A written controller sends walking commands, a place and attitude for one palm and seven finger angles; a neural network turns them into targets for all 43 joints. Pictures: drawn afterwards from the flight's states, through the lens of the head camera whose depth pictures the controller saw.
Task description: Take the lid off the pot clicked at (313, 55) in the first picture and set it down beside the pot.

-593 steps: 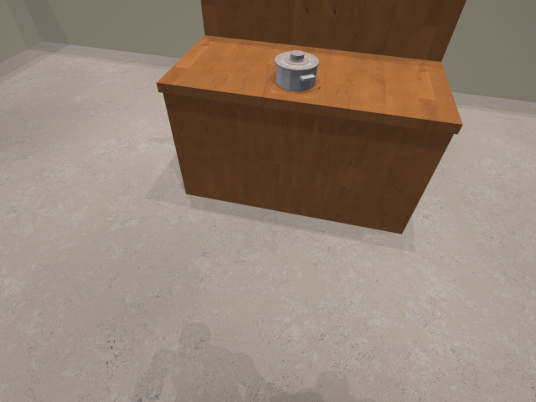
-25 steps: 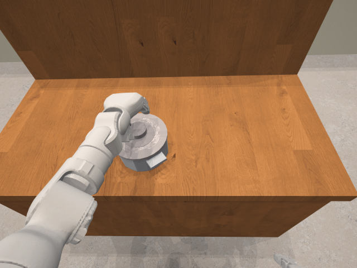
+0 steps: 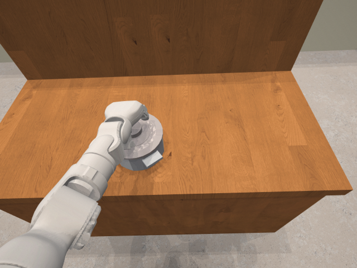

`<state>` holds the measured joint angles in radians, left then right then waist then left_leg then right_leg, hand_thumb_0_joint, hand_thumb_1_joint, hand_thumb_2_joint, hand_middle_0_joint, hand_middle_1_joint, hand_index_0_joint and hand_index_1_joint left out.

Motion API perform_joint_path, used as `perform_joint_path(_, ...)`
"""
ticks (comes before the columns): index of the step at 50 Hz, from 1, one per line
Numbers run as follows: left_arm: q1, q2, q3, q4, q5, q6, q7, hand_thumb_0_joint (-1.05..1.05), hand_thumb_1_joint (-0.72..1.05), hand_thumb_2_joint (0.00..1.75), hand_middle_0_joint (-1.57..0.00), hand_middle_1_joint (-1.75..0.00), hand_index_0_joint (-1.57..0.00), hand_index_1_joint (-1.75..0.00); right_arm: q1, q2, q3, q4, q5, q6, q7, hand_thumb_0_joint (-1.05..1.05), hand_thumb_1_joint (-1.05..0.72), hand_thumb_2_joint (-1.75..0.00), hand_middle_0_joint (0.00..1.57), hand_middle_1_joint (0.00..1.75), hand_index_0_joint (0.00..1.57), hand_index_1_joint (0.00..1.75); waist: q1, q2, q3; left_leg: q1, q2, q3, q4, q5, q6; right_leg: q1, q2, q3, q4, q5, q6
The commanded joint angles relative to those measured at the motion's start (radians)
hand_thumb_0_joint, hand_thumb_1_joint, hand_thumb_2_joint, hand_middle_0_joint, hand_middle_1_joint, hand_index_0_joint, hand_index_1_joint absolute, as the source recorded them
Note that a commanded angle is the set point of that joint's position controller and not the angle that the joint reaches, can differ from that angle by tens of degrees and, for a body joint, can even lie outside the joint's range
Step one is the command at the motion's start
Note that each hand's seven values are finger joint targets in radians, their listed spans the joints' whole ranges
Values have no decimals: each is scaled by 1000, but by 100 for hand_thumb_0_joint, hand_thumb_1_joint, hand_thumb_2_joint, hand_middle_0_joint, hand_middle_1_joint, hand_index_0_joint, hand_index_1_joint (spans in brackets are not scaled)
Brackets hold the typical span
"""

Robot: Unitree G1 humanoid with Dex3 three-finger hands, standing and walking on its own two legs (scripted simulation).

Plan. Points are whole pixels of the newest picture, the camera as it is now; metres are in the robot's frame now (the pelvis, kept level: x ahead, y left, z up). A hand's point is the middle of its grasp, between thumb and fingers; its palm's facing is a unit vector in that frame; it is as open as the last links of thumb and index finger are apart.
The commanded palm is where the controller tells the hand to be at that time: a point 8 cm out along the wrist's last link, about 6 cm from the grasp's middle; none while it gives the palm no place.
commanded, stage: lower the open fingers around the knob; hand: left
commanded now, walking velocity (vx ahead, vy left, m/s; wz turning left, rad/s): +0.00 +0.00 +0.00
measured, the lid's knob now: (132, 129) +0.48 +0.13 -0.01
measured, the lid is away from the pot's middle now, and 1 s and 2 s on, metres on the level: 0.00 0.00 0.01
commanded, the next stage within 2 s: close the fingers and squeeze the knob in 0.40 s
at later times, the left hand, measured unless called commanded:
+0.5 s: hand (131, 133) +0.45 +0.12 +0.01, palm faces -0.39 -0.05 -0.92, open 10.3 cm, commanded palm +0.45 +0.12 +0.07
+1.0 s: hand (129, 135) +0.45 +0.13 +0.01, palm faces -0.39 -0.04 -0.92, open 9.2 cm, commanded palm +0.45 +0.12 +0.07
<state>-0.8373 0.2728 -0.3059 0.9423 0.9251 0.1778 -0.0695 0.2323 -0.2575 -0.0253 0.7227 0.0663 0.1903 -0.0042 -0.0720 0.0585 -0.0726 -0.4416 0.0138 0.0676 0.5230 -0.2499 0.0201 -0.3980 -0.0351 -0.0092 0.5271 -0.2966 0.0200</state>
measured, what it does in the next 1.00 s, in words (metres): stands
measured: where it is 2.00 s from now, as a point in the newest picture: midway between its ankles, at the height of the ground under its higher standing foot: outside the picture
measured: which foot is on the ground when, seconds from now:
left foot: down 0.00-1.00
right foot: down 0.00-1.00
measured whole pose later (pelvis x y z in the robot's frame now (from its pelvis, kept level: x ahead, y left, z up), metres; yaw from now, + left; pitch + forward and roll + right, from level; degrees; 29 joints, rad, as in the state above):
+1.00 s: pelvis +0.00 +0.00 +0.00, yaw -1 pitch +12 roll +0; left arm -0.86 0.29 -0.30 1.02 0.94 0.15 -0.05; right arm 0.24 -0.26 -0.03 0.73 0.07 0.18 -0.02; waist -0.09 0.04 -0.08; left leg -0.50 0.02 0.07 0.56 -0.27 0.02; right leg -0.45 -0.03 0.00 0.55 -0.31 0.02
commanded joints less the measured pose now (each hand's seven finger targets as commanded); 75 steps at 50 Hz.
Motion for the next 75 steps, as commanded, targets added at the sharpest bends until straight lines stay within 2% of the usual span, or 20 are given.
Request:
perform_joint_path(1,-465,156,55,-124,3,1,30,0,-25,124,-79,-8,-79,-8,3,-134,-39,-94,-6,-30,-17,0,-90,-90,20,30,20,30,-32,-101,-355,280,-20,-32,-3,294,45,23,52,-29,-47,347,-54)
perform_joint_path(4,-434,147,46,-31,-3,9,16,0,-25,124,-79,-8,-79,-8,11,-145,-32,-87,1,-31,-23,0,-90,-90,20,30,20,30,-44,-160,-275,200,-21,-22,-6,224,45,-2,51,-25,-52,313,-48)
perform_joint_path(10,-498,186,69,-131,0,-40,-2,0,-25,124,-79,-8,-79,-8,31,-137,-43,-99,-9,-37,-34,0,-90,-90,20,30,20,30,-45,-51,-410,270,-24,-19,25,292,49,32,45,-9,-34,372,-53)
perform_joint_path(12,-520,153,47,-174,1,-61,-4,0,-25,124,-79,-8,-79,-8,37,-131,-46,-99,-11,-39,-37,0,-90,-90,20,30,20,30,-51,-63,-446,295,-22,-25,34,339,52,31,50,-12,-31,408,-54)
perform_joint_path(14,-483,195,82,-155,7,-70,10,0,-25,124,-79,-8,-79,-8,51,-136,-48,-93,-12,-37,-37,0,-90,-90,20,30,20,30,-44,-55,-443,300,-19,-28,35,361,48,29,53,-17,-26,419,-56)
perform_joint_path(16,-458,140,50,-122,-2,-64,17,0,-25,124,-79,-8,-79,-8,51,-134,-52,-84,-10,-36,-33,0,-90,-90,20,30,20,30,-52,-75,-396,284,-18,-23,39,356,48,0,56,-22,-28,421,-54)
perform_joint_path(18,-466,152,58,-111,-2,-62,26,0,-25,124,-79,-8,-79,-8,52,-142,-54,-74,-9,-31,-30,0,-90,-90,20,30,20,30,-52,-105,-367,252,-12,-22,35,342,46,0,55,-23,-27,412,-54)
perform_joint_path(20,-464,133,46,-113,-3,-54,35,0,-25,124,-79,-8,-79,-8,53,-139,-55,-73,-10,-31,-26,0,-90,-90,20,30,20,30,-51,-81,-373,262,-15,-20,36,346,47,-6,56,-23,-27,412,-55)
perform_joint_path(25,-436,192,96,-107,7,-43,52,0,-25,124,-79,-8,-79,-8,55,-139,-53,-70,-10,-31,-22,0,-90,-90,20,30,20,30,-34,-73,-406,265,-17,-19,40,372,46,27,55,-21,-17,445,-55)
perform_joint_path(26,-431,215,111,-103,15,-41,55,0,-11,94,-48,-71,-48,-71,56,-142,-51,-70,-9,-31,-22,0,-90,-90,20,30,20,30,-32,-91,-414,255,-20,-21,37,371,45,38,56,-20,-16,456,-55)
perform_joint_path(30,-466,176,72,-104,16,-25,55,0,-7,96,-48,-78,-48,-78,48,-139,-52,-71,-7,-31,-20,0,-90,-90,20,30,20,30,-44,-81,-375,242,-16,-15,32,334,46,12,55,-23,-22,421,-53)
perform_joint_path(32,-441,237,123,-80,22,-28,57,0,-6,96,-48,-81,-48,-81,51,-145,-46,-76,-7,-35,-25,0,-90,-90,20,30,20,30,-33,-100,-392,234,-19,-19,33,351,48,30,56,-17,-21,433,-55)
perform_joint_path(36,-464,204,93,-116,23,-27,53,0,-2,96,-49,-87,-49,-87,53,-137,-47,-81,-7,-37,-24,0,-90,-90,20,30,20,30,-37,-55,-425,275,-18,-25,32,362,45,19,56,-23,-16,421,-56)
perform_joint_path(40,-457,162,67,-124,11,-35,41,0,2,96,-51,-92,-51,-92,55,-136,-54,-82,-10,-36,-22,0,-90,-90,20,30,20,30,-44,-71,-413,290,-11,-24,41,386,46,1,58,-28,-17,429,-54)
perform_joint_path(45,-490,191,85,-116,13,-42,49,0,7,95,-53,-97,-53,-97,56,-139,-51,-75,-8,-36,-29,0,-90,-90,20,30,20,30,-47,-65,-380,274,-10,-27,33,343,45,-16,57,-27,-22,384,-57)
perform_joint_path(49,-516,119,23,-85,16,-31,50,0,12,93,-55,-100,-55,-100,59,-140,-51,-65,-5,-37,-27,0,-90,-90,20,30,20,30,-64,-56,-355,272,-6,-34,25,307,40,-71,62,-34,-23,320,-58)
perform_joint_path(53,-520,181,84,-99,8,-31,56,0,16,91,-58,-103,-58,-103,64,-140,-52,-68,-12,-41,-30,0,-90,-90,20,30,20,30,-46,-37,-430,296,-7,-37,37,351,40,-24,59,-28,-9,363,-60)
perform_joint_path(54,-526,150,57,-115,6,-31,54,0,18,91,-59,-103,-59,-103,65,-137,-50,-71,-13,-43,-30,0,-90,-90,20,30,20,30,-52,-47,-458,308,-11,-39,35,356,41,-18,61,-28,-11,374,-57)
perform_joint_path(63,-524,150,62,-68,0,-26,52,0,29,83,-66,-106,-66,-106,73,-144,-54,-54,-13,-40,-31,0,-90,-90,20,30,20,30,-64,-93,-384,252,-7,-28,38,332,46,-22,60,-25,-20,382,-53)
perform_joint_path(75,-468,189,88,-67,9,-33,43,0,33,87,-64,-104,-69,-107,72,-140,-49,-67,-11,-46,-35,0,-90,-90,20,30,20,30,-47,-82,-403,245,-16,-17,36,336,48,23,56,-19,-22,421,-52)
